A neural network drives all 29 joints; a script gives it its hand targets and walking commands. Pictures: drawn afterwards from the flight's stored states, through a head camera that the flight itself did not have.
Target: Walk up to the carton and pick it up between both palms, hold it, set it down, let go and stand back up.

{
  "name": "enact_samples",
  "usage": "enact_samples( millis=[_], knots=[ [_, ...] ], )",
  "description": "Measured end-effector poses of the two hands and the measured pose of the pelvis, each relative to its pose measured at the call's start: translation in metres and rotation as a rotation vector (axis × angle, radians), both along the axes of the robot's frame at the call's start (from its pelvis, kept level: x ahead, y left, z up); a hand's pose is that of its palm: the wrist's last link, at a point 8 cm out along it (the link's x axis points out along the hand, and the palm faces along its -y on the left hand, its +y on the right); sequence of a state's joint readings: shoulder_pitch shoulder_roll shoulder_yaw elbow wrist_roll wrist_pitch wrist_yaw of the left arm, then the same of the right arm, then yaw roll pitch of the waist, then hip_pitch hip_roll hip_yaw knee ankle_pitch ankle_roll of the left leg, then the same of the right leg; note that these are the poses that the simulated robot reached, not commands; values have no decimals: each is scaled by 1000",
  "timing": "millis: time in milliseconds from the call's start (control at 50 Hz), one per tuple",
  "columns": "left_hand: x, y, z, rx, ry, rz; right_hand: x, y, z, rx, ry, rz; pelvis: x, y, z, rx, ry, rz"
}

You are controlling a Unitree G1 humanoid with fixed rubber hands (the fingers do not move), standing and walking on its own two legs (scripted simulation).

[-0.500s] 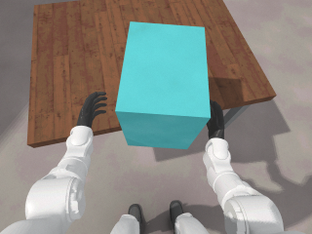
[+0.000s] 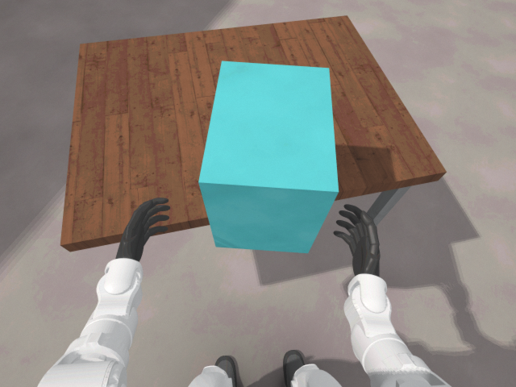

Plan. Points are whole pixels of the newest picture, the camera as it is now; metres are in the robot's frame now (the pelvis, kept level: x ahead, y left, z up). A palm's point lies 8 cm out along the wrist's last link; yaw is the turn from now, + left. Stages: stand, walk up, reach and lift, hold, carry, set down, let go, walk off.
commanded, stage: set down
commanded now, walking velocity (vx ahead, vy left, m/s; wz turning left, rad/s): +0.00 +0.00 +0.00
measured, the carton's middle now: (268, 164) +0.51 -0.03 -0.06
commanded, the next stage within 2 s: none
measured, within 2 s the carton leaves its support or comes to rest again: neither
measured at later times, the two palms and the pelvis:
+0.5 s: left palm (111, 279) +0.28 +0.23 -0.03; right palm (372, 286) +0.26 -0.18 -0.04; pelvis +0.03 +0.00 +0.01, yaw +1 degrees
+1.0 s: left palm (93, 306) +0.25 +0.25 -0.04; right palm (376, 284) +0.26 -0.19 -0.05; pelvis +0.07 +0.00 +0.02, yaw +1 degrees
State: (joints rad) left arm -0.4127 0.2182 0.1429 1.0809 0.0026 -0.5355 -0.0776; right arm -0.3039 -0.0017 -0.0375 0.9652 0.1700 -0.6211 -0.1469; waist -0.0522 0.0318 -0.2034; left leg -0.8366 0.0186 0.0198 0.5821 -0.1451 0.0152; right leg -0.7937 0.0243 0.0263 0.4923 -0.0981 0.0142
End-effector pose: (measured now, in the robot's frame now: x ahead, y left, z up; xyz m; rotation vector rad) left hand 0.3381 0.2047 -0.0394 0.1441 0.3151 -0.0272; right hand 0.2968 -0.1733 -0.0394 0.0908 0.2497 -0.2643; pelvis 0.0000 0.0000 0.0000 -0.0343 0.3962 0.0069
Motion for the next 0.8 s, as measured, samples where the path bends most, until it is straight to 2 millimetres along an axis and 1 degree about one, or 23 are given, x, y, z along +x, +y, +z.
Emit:
enact_samples(
  millis=[140, 200, 320, 400, 460, 540, 600, 680, 800],
  knots=[
    [-29, 10, 1, 2, 34, 25, -15, 0, 7, 3, -1, -1, 3, 0, 5, 1, -90, 3],
    [-37, 14, 2, -7, 39, 42, -18, 0, 10, 3, 5, -1, 6, 0, 7, 2, -116, 4],
    [-39, 16, 11, -11, 14, 49, -21, -1, 12, 5, 15, -5, 13, 0, 10, 2, -172, 6],
    [-40, 18, 14, -10, 14, 51, -27, -2, 9, 2, 37, -6, 20, 0, 12, 3, -208, 7],
    [-46, 21, 11, -7, 38, 57, -35, -3, 4, 0, 62, -11, 27, 1, 13, 3, -236, 8],
    [-62, 27, 4, -1, 89, 77, -47, -4, -3, 1, 97, -17, 36, 1, 14, 4, -272, 10],
    [-76, 33, -3, 2, 130, 99, -53, -4, -7, 1, 120, -13, 42, 1, 15, 4, -289, 10],
    [-89, 39, -7, 7, 161, 129, -52, 1, -10, 1, 136, 23, 48, 1, 16, 4, -308, 11],
    [-94, 44, -9, 9, 194, 160, -42, 4, -10, -19, 153, 98, 56, 1, 16, 5, -334, 12]
  ],
)
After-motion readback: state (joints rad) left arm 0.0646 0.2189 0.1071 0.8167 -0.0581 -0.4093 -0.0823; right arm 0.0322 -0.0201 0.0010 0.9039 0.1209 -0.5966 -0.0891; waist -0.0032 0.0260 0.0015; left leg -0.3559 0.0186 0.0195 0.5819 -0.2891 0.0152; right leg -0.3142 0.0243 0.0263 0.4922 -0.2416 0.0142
